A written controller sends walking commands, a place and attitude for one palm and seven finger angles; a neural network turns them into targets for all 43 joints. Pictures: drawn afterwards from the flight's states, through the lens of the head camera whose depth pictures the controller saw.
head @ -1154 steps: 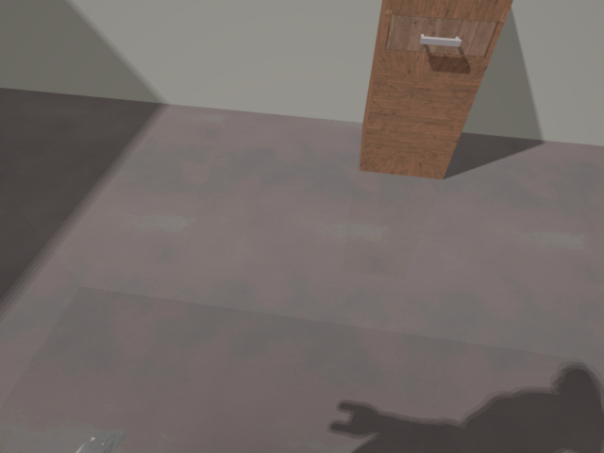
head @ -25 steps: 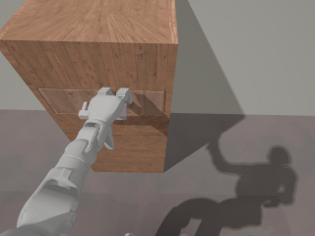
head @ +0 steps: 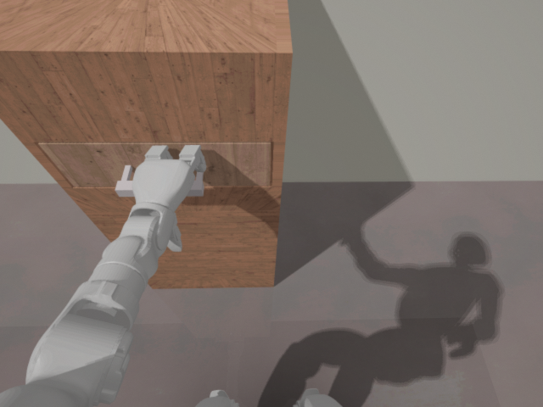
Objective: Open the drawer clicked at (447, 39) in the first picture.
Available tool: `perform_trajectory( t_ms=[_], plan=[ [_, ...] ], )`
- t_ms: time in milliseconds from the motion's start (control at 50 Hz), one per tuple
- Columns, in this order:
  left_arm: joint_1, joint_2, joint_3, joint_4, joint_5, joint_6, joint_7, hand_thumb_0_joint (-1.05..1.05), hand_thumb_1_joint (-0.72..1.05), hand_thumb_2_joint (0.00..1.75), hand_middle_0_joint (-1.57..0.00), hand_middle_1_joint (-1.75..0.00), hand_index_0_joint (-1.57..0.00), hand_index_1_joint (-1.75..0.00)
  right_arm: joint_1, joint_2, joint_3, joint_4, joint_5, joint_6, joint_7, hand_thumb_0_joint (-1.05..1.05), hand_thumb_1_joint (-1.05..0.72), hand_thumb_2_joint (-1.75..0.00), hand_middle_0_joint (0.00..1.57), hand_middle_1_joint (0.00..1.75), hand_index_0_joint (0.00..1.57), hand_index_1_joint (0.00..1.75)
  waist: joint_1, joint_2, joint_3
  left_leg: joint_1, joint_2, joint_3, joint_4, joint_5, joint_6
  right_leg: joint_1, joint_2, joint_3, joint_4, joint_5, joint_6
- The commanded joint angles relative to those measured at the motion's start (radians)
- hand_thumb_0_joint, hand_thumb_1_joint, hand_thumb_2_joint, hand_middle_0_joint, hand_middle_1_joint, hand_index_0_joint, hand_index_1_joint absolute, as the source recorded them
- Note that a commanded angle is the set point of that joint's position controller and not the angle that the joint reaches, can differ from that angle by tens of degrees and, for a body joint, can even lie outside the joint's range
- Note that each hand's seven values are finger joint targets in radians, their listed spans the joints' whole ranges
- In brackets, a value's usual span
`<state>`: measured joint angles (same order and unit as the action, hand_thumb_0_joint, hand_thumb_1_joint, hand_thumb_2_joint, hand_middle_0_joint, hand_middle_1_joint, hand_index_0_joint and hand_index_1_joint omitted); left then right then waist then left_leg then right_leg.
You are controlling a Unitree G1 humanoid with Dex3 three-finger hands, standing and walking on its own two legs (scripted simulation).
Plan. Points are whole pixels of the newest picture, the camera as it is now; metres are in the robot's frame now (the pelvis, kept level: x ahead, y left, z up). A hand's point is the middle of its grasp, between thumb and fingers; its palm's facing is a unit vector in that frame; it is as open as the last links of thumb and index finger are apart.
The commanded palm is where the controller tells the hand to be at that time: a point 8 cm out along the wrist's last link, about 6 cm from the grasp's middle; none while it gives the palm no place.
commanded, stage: lower the fingers behind the handle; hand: left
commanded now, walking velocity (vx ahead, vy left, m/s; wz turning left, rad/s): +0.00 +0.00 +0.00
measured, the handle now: (162, 179) +0.50 +0.18 -0.02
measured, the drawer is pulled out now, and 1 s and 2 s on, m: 0.00 0.00 0.01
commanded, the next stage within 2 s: close the thumb around the handle in 0.88 s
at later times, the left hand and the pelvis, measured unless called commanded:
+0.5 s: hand (168, 214) +0.44 +0.17 -0.04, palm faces -0.07 -0.06 -1.00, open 13.9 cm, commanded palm +0.42 +0.18 +0.01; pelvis +0.00 +0.00 -0.01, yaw +0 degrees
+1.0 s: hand (167, 213) +0.44 +0.17 -0.04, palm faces -0.06 -0.06 -1.00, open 13.9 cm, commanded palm +0.42 +0.18 +0.01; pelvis -0.01 +0.00 -0.01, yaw +0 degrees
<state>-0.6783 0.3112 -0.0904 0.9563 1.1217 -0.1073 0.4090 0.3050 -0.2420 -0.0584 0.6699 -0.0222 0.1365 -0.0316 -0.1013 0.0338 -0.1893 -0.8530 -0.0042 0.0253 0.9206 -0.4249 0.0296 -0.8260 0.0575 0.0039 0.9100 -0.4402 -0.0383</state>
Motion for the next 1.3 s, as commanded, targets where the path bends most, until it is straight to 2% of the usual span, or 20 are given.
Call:
perform_trajectory(
  t_ms=[0,100,140,160,240,300,320,400,440,520,580,620,680,720,760,860,960,1120,1200,1280],
  plan=[
    [-0.297,0.286,0.148,-0.129,0.035,0.093,0.173,0.00,-0.50,0.30,-0.30,-1.20,-0.30,-1.20,0.058,-0.123,-0.048,-0.069,-0.016,-0.018,0.012,0.00,-0.90,-0.90,0.20,0.30,0.20,0.30,0.064,-0.011,-0.411,0.160,-0.026,-0.003,-0.018,0.389,0.009,0.187,-0.001,0.002,-0.045,0.423,-0.015],
    [-0.467,0.201,0.048,-0.211,0.021,0.175,0.179,0.00,-0.50,0.30,-0.30,-1.20,-0.30,-1.20,0.084,-0.132,-0.072,-0.045,-0.009,-0.017,0.014,0.00,-0.90,-0.90,0.20,0.30,0.20,0.30,-0.013,0.008,-0.548,0.293,-0.015,-0.009,-0.006,0.427,0.013,0.194,0.001,0.002,-0.066,0.467,0.002],
    [-0.478,0.134,-0.012,-0.225,-0.018,0.174,0.135,0.00,-0.50,0.30,-0.30,-1.20,-0.30,-1.20,0.097,-0.132,-0.081,-0.028,-0.002,-0.018,0.011,0.00,-0.90,-0.90,0.20,0.30,0.20,0.30,-0.038,0.017,-0.551,0.368,-0.010,-0.018,-0.017,0.430,0.016,0.180,0.003,-0.002,-0.094,0.449,0.006],
    [-0.462,0.153,0.000,-0.189,-0.035,0.174,0.114,0.00,-0.50,0.30,-0.30,-1.20,-0.30,-1.20,0.103,-0.134,-0.078,-0.020,0.001,-0.016,0.006,0.00,-0.90,-0.90,0.20,0.30,0.20,0.30,-0.039,-0.002,-0.517,0.362,-0.011,-0.019,-0.025,0.410,0.017,0.181,0.003,-0.003,-0.106,0.431,0.007],
    [-0.417,0.159,-0.014,-0.072,-0.036,0.153,0.055,0.00,-0.50,0.30,-0.30,-1.20,-0.30,-1.20,0.103,-0.133,-0.055,-0.008,0.008,-0.019,-0.010,0.00,-0.90,-0.90,0.20,0.30,0.20,0.30,-0.040,-0.031,-0.356,0.259,-0.017,-0.021,-0.043,0.328,0.025,0.148,0.000,-0.001,-0.123,0.379,0.004],
    [-0.384,0.214,0.029,-0.042,-0.012,0.109,0.044,0.00,-0.50,0.30,-0.30,-1.20,-0.30,-1.20,0.096,-0.133,-0.044,-0.016,0.004,-0.022,-0.013,0.00,-0.90,-0.90,0.20,0.30,0.20,0.30,-0.018,-0.014,-0.315,0.195,-0.021,-0.018,-0.031,0.308,0.026,0.135,-0.003,0.009,-0.105,0.370,-0.003],
    [-0.364,0.186,0.009,-0.034,-0.004,0.095,0.043,0.00,-0.50,0.30,-0.30,-1.20,-0.30,-1.20,0.094,-0.127,-0.044,-0.025,0.003,-0.023,-0.012,0.00,-0.90,-0.90,0.20,0.30,0.20,0.30,-0.019,-0.022,-0.307,0.183,-0.022,-0.019,-0.026,0.300,0.026,0.120,-0.003,0.006,-0.097,0.360,-0.003],
    [-0.278,0.202,0.063,-0.058,0.007,0.054,0.073,0.00,-0.50,0.30,-0.30,-1.20,-0.30,-1.20,0.096,-0.121,-0.049,-0.043,-0.009,-0.030,0.003,0.00,-0.90,-0.90,0.20,0.30,0.20,0.30,0.025,0.023,-0.386,0.184,-0.019,-0.016,0.010,0.370,0.019,0.114,0.001,0.003,-0.043,0.408,-0.012],
    [-0.293,0.199,0.064,-0.084,0.011,0.051,0.101,0.00,-0.50,0.30,-0.30,-1.20,-0.30,-1.20,0.099,-0.123,-0.051,-0.049,-0.011,-0.032,0.008,0.00,-0.90,-0.90,0.20,0.30,0.20,0.30,0.015,-0.009,-0.399,0.159,-0.016,-0.015,0.028,0.363,0.020,0.108,0.001,0.003,-0.029,0.418,-0.006],
    [-0.357,0.229,0.094,-0.164,0.030,0.061,0.168,0.00,-0.50,0.30,-0.30,-1.20,-0.30,-1.20,0.098,-0.125,-0.063,-0.042,-0.019,-0.034,0.014,0.00,-0.90,-0.90,0.20,0.30,0.20,0.30,0.011,0.014,-0.488,0.187,-0.016,-0.017,0.050,0.384,0.018,0.111,0.000,0.005,-0.009,0.432,-0.004],
    [-0.349,0.231,0.098,-0.128,0.025,0.118,0.192,0.00,-0.50,0.30,-0.30,-1.20,-0.30,-1.20,0.096,-0.130,-0.064,-0.031,-0.017,-0.026,0.020,0.00,-0.90,-0.90,0.20,0.30,0.20,0.30,0.007,0.003,-0.473,0.192,-0.016,-0.013,0.043,0.382,0.016,0.117,0.003,0.000,-0.019,0.428,-0.002],
    [-0.378,0.193,0.063,-0.138,0.016,0.146,0.188,0.00,-0.50,0.30,-0.30,-1.20,-0.30,-1.20,0.096,-0.129,-0.066,-0.028,-0.015,-0.022,0.021,0.00,-0.90,-0.90,0.20,0.30,0.20,0.30,-0.006,0.014,-0.494,0.228,-0.015,-0.016,0.038,0.387,0.015,0.113,0.004,-0.006,-0.029,0.424,-0.001],
    [-0.420,0.147,0.007,-0.112,-0.007,0.176,0.155,0.00,-0.50,0.30,-0.30,-1.20,-0.30,-1.20,0.097,-0.131,-0.065,-0.021,-0.006,-0.020,0.017,0.00,-0.90,-0.90,0.20,0.30,0.20,0.30,-0.034,-0.010,-0.440,0.239,-0.014,-0.020,0.012,0.343,0.019,0.110,0.005,-0.007,-0.066,0.381,0.004],
    [-0.427,0.157,0.003,-0.120,-0.016,0.170,0.123,0.00,-0.50,0.30,-0.30,-1.20,-0.30,-1.20,0.101,-0.131,-0.063,-0.022,-0.001,-0.021,0.010,0.00,-0.90,-0.90,0.20,0.30,0.20,0.30,-0.030,0.003,-0.452,0.264,-0.014,-0.025,0.004,0.354,0.019,0.119,0.004,-0.005,-0.070,0.386,0.002],
    [-0.429,0.147,-0.014,-0.092,-0.029,0.160,0.092,0.00,-0.50,0.30,-0.30,-1.20,-0.30,-1.20,0.099,-0.130,-0.057,-0.021,0.002,-0.022,0.002,0.00,-0.90,-0.90,0.20,0.30,0.20,0.30,-0.042,-0.017,-0.397,0.239,-0.015,-0.023,-0.005,0.309,0.024,0.110,0.003,-0.003,-0.088,0.352,0.004],
    [-0.378,0.191,0.022,-0.068,-0.011,0.092,0.065,0.00,-0.50,0.30,-0.30,-1.20,-0.30,-1.20,0.101,-0.127,-0.047,-0.030,0.000,-0.031,-0.007,0.00,-0.90,-0.90,0.20,0.30,0.20,0.30,-0.017,-0.004,-0.361,0.193,-0.017,-0.026,0.002,0.295,0.025,0.088,0.001,0.000,-0.070,0.332,-0.003],
    [-0.336,0.228,0.074,-0.088,0.014,0.066,0.114,0.00,-0.50,0.30,-0.30,-1.20,-0.30,-1.20,0.097,-0.125,-0.048,-0.044,-0.009,-0.033,0.002,0.00,-0.90,-0.90,0.20,0.30,0.20,0.30,0.010,0.016,-0.394,0.168,-0.017,-0.024,0.023,0.327,0.020,0.083,0.003,-0.002,-0.035,0.356,-0.008],
    [-0.442,0.204,0.053,-0.102,0.015,0.139,0.174,0.00,-0.05,0.49,-0.33,-1.25,-0.33,-1.25,0.112,-0.135,-0.061,-0.024,-0.011,-0.032,0.015,0.00,-0.90,-0.90,0.20,0.30,0.20,0.30,-0.025,0.009,-0.465,0.216,-0.010,-0.030,0.031,0.345,0.016,0.067,0.007,-0.013,-0.031,0.351,-0.002],
    [-0.450,0.173,0.022,-0.077,-0.013,0.171,0.142,0.00,0.17,0.59,-0.35,-1.27,-0.35,-1.27,0.113,-0.136,-0.058,-0.020,-0.007,-0.024,0.012,0.00,-0.90,-0.90,0.20,0.30,0.20,0.30,-0.036,0.010,-0.455,0.238,-0.012,-0.028,0.016,0.351,0.018,0.090,0.007,-0.011,-0.055,0.367,0.000],
    [-0.409,0.222,0.045,-0.071,-0.019,0.160,0.098,0.00,0.40,0.68,-0.36,-1.30,-0.36,-1.30,0.114,-0.138,-0.050,-0.026,-0.001,-0.021,0.000,0.00,-0.90,-0.90,0.20,0.30,0.20,0.30,-0.018,0.004,-0.437,0.218,-0.014,-0.022,0.000,0.341,0.022,0.133,0.004,-0.002,-0.065,0.387,0.001]
  ],
)
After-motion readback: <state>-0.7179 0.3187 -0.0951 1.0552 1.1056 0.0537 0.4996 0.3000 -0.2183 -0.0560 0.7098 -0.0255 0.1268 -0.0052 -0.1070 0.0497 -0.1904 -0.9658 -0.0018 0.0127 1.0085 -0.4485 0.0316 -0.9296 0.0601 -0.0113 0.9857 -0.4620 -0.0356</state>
